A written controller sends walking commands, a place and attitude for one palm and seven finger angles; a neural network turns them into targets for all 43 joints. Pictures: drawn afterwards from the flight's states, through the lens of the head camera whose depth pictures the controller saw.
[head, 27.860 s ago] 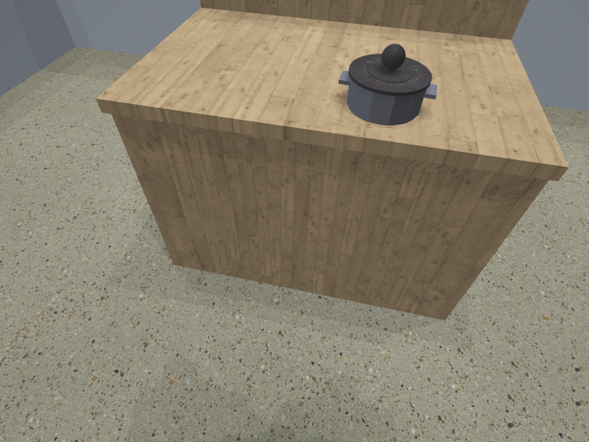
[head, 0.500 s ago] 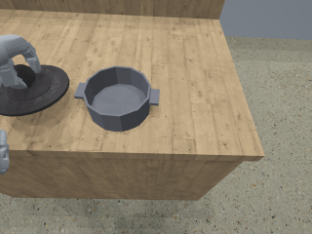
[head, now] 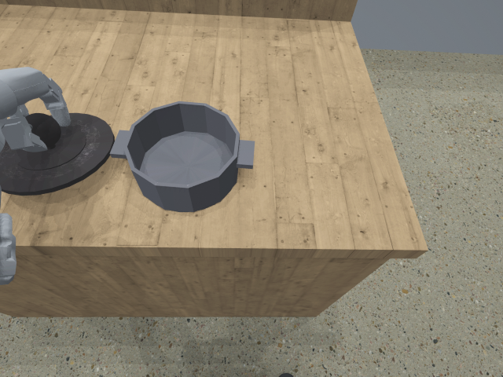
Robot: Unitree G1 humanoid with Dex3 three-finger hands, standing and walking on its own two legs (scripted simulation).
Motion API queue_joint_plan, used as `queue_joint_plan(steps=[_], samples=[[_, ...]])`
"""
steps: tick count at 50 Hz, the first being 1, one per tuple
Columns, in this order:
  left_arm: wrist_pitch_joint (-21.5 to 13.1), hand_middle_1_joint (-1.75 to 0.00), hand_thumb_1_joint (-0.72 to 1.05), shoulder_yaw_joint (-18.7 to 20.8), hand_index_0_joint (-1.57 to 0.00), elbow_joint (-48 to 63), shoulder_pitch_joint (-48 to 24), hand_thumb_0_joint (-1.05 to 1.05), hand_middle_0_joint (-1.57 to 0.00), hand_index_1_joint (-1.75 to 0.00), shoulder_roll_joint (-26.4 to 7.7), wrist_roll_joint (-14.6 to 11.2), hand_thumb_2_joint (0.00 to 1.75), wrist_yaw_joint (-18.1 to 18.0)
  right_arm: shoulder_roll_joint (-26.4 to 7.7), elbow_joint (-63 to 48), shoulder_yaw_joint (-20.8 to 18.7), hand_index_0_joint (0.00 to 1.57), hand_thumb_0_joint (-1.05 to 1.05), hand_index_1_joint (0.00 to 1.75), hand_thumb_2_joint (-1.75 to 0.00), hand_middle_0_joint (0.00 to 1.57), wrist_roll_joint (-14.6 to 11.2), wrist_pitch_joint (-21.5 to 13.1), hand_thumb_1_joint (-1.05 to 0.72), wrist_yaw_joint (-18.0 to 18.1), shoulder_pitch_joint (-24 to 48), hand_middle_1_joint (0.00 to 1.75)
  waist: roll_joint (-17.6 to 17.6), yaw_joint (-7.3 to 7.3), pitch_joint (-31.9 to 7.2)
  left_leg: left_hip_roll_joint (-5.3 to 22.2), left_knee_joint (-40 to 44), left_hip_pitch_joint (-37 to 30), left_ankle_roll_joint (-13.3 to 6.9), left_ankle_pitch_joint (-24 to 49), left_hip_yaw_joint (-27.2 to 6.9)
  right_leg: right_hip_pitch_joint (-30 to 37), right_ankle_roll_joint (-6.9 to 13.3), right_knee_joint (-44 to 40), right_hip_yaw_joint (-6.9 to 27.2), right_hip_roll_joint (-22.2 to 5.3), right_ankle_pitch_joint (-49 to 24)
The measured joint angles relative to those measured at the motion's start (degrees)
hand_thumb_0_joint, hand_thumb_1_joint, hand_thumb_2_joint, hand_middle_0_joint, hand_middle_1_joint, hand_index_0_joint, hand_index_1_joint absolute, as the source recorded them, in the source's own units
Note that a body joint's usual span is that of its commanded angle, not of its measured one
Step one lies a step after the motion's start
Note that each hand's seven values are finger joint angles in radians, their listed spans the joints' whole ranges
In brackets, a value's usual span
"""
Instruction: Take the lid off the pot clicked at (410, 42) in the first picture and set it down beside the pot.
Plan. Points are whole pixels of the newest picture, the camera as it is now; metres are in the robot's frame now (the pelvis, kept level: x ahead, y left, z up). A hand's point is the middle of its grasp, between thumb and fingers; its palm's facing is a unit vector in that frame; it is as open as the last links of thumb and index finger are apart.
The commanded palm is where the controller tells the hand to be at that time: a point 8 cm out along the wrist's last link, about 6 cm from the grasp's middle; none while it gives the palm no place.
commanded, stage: lower the lid onto the table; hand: left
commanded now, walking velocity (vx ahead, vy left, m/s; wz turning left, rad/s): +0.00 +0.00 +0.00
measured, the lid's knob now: (40, 130) +0.49 +0.31 +0.09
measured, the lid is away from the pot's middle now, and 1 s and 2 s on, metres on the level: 0.22 0.23 0.23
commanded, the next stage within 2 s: open the fingers wide in 0.36 s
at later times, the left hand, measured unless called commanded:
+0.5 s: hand (30, 141) +0.46 +0.32 +0.10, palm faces -0.47 -0.13 -0.87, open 8.3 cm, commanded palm +0.47 +0.31 +0.16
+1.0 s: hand (19, 151) +0.43 +0.32 +0.10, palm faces -0.43 -0.08 -0.90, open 8.4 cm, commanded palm +0.46 +0.31 +0.16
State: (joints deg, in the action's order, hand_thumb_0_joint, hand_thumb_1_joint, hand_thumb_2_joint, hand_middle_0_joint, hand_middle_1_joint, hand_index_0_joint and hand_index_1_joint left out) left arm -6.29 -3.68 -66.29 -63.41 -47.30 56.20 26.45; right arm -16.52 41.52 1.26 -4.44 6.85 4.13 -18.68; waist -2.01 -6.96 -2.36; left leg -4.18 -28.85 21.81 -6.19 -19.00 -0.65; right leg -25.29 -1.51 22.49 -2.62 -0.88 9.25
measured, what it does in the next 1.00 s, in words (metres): stands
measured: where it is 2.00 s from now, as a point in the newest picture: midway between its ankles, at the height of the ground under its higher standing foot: outside the picture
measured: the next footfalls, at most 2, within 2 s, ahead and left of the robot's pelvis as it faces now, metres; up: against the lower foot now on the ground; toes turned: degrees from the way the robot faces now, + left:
none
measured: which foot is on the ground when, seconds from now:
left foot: down 0.00-1.00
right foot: down 0.00-1.00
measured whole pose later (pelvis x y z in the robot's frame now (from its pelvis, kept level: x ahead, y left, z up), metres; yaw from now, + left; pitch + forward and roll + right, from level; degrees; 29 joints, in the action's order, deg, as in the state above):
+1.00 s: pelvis -0.02 +0.00 -0.01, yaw +0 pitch +13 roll -3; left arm -12.3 -1.9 -62.6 -57.4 -48.9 55.6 22.9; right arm -16.1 40.1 1.9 -5.0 10.6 6.1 -16.5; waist -1.6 -5.8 -3.6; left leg -3.7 -34.1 26.6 -5.9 -20.1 -0.5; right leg -29.6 -1.0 26.5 -2.5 -0.4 9.7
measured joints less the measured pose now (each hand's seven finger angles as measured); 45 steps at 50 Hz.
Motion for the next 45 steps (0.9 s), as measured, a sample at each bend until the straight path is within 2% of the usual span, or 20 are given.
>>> queue_joint_plan(steps=[5, 24, 28, 32, 38, 40, 45], samples=[[-0.5, -0.90, 0.09, 0.5, -0.65, -0.4, 0.5, 0.00, -0.67, -0.90, -0.3, 0.5, 0.87, -0.2, 0.0, 0.0, 0.0, 0.20, 0.01, 0.30, -0.90, 0.20, 0.0, 0.4, -0.90, 0.1, -0.1, 0.30, 0.0, -0.18, 0.1, 0.1, -0.6, 0.7, 0.1, -0.2, 0.0, -0.7, 0.1, 0.5, 0.0, 0.1, 0.1], [-1.9, -0.91, 0.09, 1.9, -0.66, -1.9, 1.6, 0.01, -0.67, -0.92, -2.2, 0.0, 0.86, -1.8, -0.2, -0.2, 0.4, 0.20, 0.00, 0.30, -0.90, 0.20, -0.6, 1.7, -0.90, 0.8, -0.1, 0.30, 0.3, -0.56, -0.7, 0.8, -4.2, 4.3, 0.4, -1.6, 0.3, -4.0, 0.0, 3.1, 0.3, 0.8, 0.9], [-4.4, -0.91, 0.10, 4.1, -0.65, 3.8, 7.0, 0.01, -0.67, -0.92, -2.2, 0.5, 0.86, -2.8, 0.0, -1.1, -0.2, 0.20, 0.00, 0.30, -0.90, 0.20, 0.1, 3.5, -0.90, 0.8, -0.2, 0.30, -0.1, -0.05, -1.0, 0.8, -4.3, 4.5, 0.4, -1.6, 0.6, -4.4, 0.2, 3.3, 0.6, 0.9, 0.8], [-6.2, -0.91, 0.11, 5.1, -0.64, 5.2, 8.5, 0.01, -0.66, -0.92, -1.8, -0.1, 0.85, -3.1, 0.5, -0.9, -0.2, 0.20, 0.00, 0.30, -0.90, 0.20, 0.1, 4.9, -0.90, 1.1, 0.6, 0.30, 0.2, 0.42, -1.0, 0.8, -4.3, 4.4, 0.4, -1.4, 0.5, -4.1, 0.1, 3.2, 0.6, 0.9, 0.6], [-6.2, -0.92, 0.13, 3.7, -0.62, 4.9, 8.6, 0.01, -0.64, -0.93, -1.5, 0.3, 0.82, -3.6, 0.8, -1.3, 0.1, 0.20, 0.00, 0.30, -0.90, 0.20, -0.2, 4.8, -0.90, 1.4, 1.5, 0.30, 0.3, 0.82, -1.1, 0.6, -4.3, 4.3, 0.4, -1.0, 0.2, -3.9, 0.4, 3.1, 0.2, 0.7, 0.3], [-5.9, -0.92, 0.14, 2.4, -0.62, 4.6, 8.1, 0.01, -0.63, -0.93, -1.1, 0.0, 0.82, -3.5, 0.7, -1.3, 0.1, 0.20, 0.00, 0.30, -0.90, 0.20, -0.3, 4.5, -0.90, 1.5, 1.7, 0.30, 0.2, 1.09, -1.0, 0.6, -4.4, 4.2, 0.4, -1.0, 0.0, -3.7, 0.5, 3.1, 0.1, 0.6, 0.3], [-6.0, -0.92, 0.16, 1.8, -0.60, 4.0, 7.4, 0.01, -0.61, -0.93, -1.2, -0.5, 0.81, -3.3, 0.7, -1.3, 0.6, 0.20, 0.00, 0.30, -0.90, 0.20, -0.5, 4.0, -0.90, 2.0, 2.3, 0.30, 0.4, 1.22, -1.1, 0.5, -4.8, 4.4, 0.3, -1.1, 0.2, -3.9, 0.3, 3.5, 0.2, 0.6, 0.3]])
